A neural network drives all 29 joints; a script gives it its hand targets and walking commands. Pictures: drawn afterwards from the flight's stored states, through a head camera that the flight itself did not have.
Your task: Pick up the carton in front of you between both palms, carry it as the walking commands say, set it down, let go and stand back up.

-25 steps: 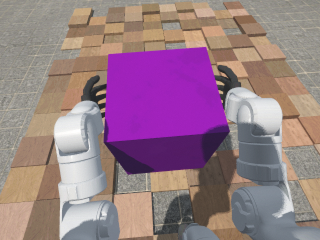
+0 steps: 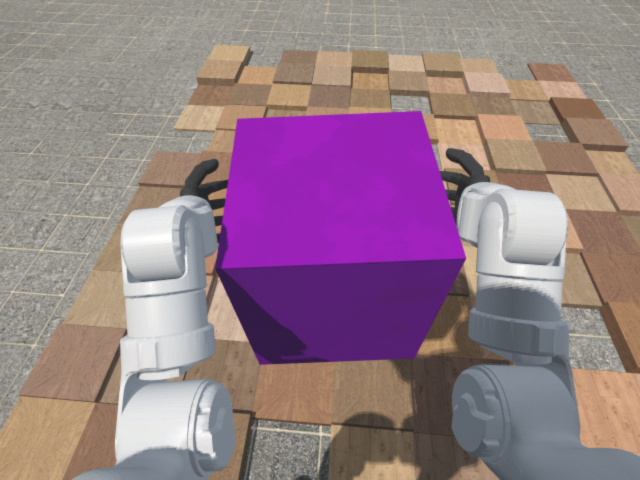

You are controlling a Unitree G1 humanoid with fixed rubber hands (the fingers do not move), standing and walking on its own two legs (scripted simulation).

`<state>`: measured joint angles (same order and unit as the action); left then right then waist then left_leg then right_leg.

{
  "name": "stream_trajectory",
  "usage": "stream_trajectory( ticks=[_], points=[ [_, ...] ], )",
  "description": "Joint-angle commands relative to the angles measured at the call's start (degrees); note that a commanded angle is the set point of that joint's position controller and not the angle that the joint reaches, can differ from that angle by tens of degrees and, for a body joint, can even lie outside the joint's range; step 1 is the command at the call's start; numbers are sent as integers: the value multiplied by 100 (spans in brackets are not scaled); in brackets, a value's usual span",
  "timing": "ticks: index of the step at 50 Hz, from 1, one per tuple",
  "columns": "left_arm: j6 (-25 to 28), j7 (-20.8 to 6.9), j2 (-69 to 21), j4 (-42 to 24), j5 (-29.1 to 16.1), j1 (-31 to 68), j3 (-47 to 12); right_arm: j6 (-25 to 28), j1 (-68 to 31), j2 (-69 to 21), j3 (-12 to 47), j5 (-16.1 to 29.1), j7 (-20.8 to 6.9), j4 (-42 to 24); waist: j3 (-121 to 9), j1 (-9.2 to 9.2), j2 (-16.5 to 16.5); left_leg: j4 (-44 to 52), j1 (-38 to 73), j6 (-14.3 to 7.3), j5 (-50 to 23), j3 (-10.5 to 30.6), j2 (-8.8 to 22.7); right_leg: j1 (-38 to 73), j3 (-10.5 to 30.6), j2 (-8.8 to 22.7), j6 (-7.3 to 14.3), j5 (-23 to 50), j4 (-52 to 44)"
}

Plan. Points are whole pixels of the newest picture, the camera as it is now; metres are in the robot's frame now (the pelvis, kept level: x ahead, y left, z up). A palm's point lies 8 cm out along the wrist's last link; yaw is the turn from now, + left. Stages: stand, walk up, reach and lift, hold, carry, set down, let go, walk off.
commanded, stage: carry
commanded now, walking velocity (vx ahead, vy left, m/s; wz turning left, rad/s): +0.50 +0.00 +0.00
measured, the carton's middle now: (333, 248) +0.37 +0.01 +0.09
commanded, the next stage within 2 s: none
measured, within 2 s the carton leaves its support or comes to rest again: neither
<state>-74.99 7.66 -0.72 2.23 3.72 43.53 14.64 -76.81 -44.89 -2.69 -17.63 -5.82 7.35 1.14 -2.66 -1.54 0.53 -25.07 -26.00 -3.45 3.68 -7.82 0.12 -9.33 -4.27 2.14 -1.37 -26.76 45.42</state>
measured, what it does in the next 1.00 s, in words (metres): walks ahead: right foot, then left foot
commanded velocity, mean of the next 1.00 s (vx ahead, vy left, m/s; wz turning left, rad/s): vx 0.50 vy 0.00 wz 0.00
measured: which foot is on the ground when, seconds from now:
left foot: down 0.00-0.40, up 0.42-0.74, down 0.76-1.00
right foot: up 0.00-0.38, down 0.40-0.80, up 0.82-1.00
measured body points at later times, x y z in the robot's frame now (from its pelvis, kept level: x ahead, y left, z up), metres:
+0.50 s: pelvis +0.33 +0.01 +0.01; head +0.35 +0.02 +0.46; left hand +0.70 +0.17 +0.13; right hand +0.70 -0.14 +0.13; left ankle +0.19 +0.10 -0.63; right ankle +0.40 -0.07 -0.71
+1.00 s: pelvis +0.63 +0.08 +0.04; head +0.68 +0.10 +0.49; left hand +1.04 +0.23 +0.19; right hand +1.02 -0.07 +0.19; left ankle +0.63 +0.17 -0.70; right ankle +0.63 -0.03 -0.64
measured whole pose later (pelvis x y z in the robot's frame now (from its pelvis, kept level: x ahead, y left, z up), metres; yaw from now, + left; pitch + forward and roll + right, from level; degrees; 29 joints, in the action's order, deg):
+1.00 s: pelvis +0.63 +0.08 +0.04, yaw +1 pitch +6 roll -1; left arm -77.5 8.9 1.8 4.6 2.5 50.8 15.6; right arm -77.0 -46.4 -1.0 -15.9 -3.7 7.8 0.4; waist 0.2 2.8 1.2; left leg -27.3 -19.7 -3.8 14.4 -5.8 -0.1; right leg -33.6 -1.8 0.3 0.5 -23.2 55.9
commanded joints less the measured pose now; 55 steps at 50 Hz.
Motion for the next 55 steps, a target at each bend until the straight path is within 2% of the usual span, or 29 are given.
stream_trajectory(
  ticks=[1,2,3,4,7,9,12,16,18,19,20,21,22,23,24,26,31,36,38,39,40,41,42,43,44,46,49,51,55],
  points=[
    [-91,-1336,-6223,-940,-2458,3823,-3673,60,-2835,-5519,3371,2007,-1288,-163,-3381,420,-1745,-149,5409,-927,-2001,3097,2146,-3361,349,-365,70,-485,2795],
    [-59,-1316,-6284,-1181,-2419,3854,-3795,100,-2888,-5626,3500,2117,-1324,-602,-3138,415,-1257,173,4831,-786,-1142,2834,1911,-3424,546,-94,118,-101,2543],
    [-16,-1295,-6339,-1409,-2441,3846,-3890,138,-3028,-5737,3681,2225,-1347,-1009,-2930,412,-719,310,4384,-609,-1375,2446,1726,-3348,586,56,107,433,2153],
    [32,-1274,-6387,-1559,-2425,3757,-4005,177,-3167,-5839,3869,2305,-1356,-1328,-2900,378,-624,327,4145,-608,-1938,2238,1709,-3265,509,113,110,611,1938],
    [204,-1220,-6362,-1715,-2292,3115,-4309,335,-2849,-5915,4350,2458,-1391,-1766,-3064,442,-710,247,4055,-689,-2111,1669,1489,-3270,384,136,87,766,1462],
    [360,-1193,-6248,-1615,-2112,2747,-4476,464,-2692,-5885,4658,2584,-1459,-1766,-3023,501,-761,176,4264,-763,-2369,1577,1395,-3620,229,59,77,880,1143],
    [573,-1188,-5990,-1371,-1957,2647,-4622,685,-2826,-5782,5035,2832,-1584,-1568,-2797,530,-682,149,3971,-813,-2690,1319,1256,-3484,37,-27,85,1485,458],
    [721,-1236,-5602,-946,-1933,2761,-4481,896,-2979,-5588,5028,2930,-1621,-1016,-2251,668,-632,171,3602,-710,-2397,1149,1075,-2974,-159,-176,234,2536,-910],
    [729,-1270,-5487,-614,-1896,2661,-4296,933,-2985,-5586,4881,2881,-1624,-641,-2048,498,-641,58,2839,-501,-2615,831,1052,-1734,-385,-377,405,2699,-1606],
    [734,-1289,-5466,-432,-1899,2625,-4208,946,-3049,-5609,4805,2863,-1622,-470,-2175,294,-561,-516,2389,-323,-2862,485,893,-683,-554,-524,504,3089,-2019],
    [738,-1311,-5421,-238,-1901,2623,-4088,943,-3076,-5661,4745,2844,-1615,-280,-2512,26,-334,-1549,1434,-94,-2834,182,576,838,-274,-374,773,3337,-1936],
    [757,-1300,-5221,-2,-1813,2613,-3943,910,-3297,-5714,4666,2856,-1598,-165,-3079,-275,991,-3666,-731,451,-46,234,-133,2953,2072,1385,1822,5128,-1683],
    [782,-1290,-5300,256,-1926,2469,-3869,855,-3257,-5661,4577,2863,-1579,-44,-3381,-377,1525,-5242,-1717,492,2595,765,-534,3363,3128,1857,2381,5335,-1868],
    [797,-1297,-5490,189,-2029,2646,-3847,833,-3404,-5715,4530,2911,-1547,47,-3304,-298,1021,-5375,-1998,276,2570,1220,-151,3174,2825,1680,2191,4517,-1785],
    [797,-1310,-5702,-77,-2196,2991,-3938,829,-3511,-5818,4500,2963,-1519,-25,-3117,-312,495,-5021,-2174,151,2347,1221,-3,2915,2677,1598,1920,3978,-1853],
    [734,-1321,-6054,-635,-2607,3899,-4155,806,-3739,-5873,4321,2907,-1406,-252,-2784,-182,124,-4276,-1909,102,1961,1238,261,2120,2313,1434,1565,3067,-2149],
    [399,-1289,-5972,-1172,-3039,4574,-4101,516,-3706,-5346,3833,2446,-1065,-570,-2502,-164,531,-2643,-1317,283,1542,725,339,1051,1425,1170,1505,2577,-2344],
    [60,-1363,-5720,-619,-2914,4516,-3847,178,-3740,-4922,3584,2192,-1024,-170,-2118,-285,697,-847,-358,231,134,222,53,612,717,847,1044,3007,-2032],
    [-19,-1376,-5694,-312,-2877,4616,-3750,77,-3870,-4906,3465,2163,-1066,80,-2163,-26,560,-157,806,122,239,-204,-187,164,392,705,770,2839,-1504],
    [-51,-1379,-5723,-157,-2848,4665,-3710,46,-3877,-4889,3378,2167,-1091,266,-2480,155,238,-193,1907,47,288,-93,-65,-214,134,507,549,2889,-697],
    [-126,-1389,-5853,-137,-2883,4916,-3572,103,-3972,-4725,3276,2057,-1074,444,-3186,452,-1157,-313,3724,-761,401,1740,946,-1613,-174,51,138,2663,840],
    [-150,-1412,-5922,-128,-2951,5038,-3582,134,-3784,-4843,3227,2054,-1080,590,-3340,601,-2183,159,4582,-1085,279,3433,1720,-2989,-117,-520,15,17,2114],
    [-135,-1417,-6056,-50,-2945,5188,-3524,134,-3886,-4989,3189,2160,-1104,449,-3167,610,-1672,117,4740,-1086,-268,3399,1760,-3619,333,-438,119,-452,2548],
    [-122,-1408,-6136,-50,-2880,5207,-3447,140,-4186,-5224,3293,2308,-1131,152,-3043,690,-925,23,4544,-1038,-755,3095,1712,-3740,471,-271,191,-233,2523],
    [-113,-1388,-6204,-80,-2812,5211,-3410,155,-4570,-5392,3397,2461,-1148,-170,-2876,658,-636,6,4187,-926,-1004,2789,1608,-3662,512,-113,248,-67,2221],
    [-123,-1293,-6219,-152,-2707,5118,-3317,157,-5037,-5623,3612,2764,-1169,-649,-2836,543,-747,81,3987,-702,-989,2311,1459,-3438,555,6,263,222,1600],
    [-135,-1093,-6005,-290,-2411,4720,-3215,111,-5012,-5660,3732,2938,-1193,-1003,-2823,542,-818,304,3989,-820,-670,2105,1409,-3415,347,-96,176,397,791],
    [-143,-1004,-5806,-212,-2138,4411,-3167,63,-4877,-5651,3833,2982,-1241,-944,-2689,592,-771,341,3805,-865,-767,1772,1254,-3237,145,-174,141,925,85],
    [-134,-1031,-5538,123,-1784,4074,-3104,102,-4765,-5748,4027,3052,-1403,-444,-2326,601,-775,88,3178,-561,-1570,993,799,-2185,-257,-427,189,2388,-1528]
  ],
)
